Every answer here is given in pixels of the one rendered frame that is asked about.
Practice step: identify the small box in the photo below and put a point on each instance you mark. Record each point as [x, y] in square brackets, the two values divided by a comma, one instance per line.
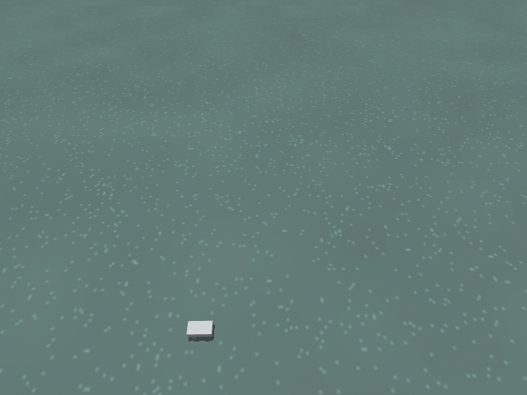
[200, 329]

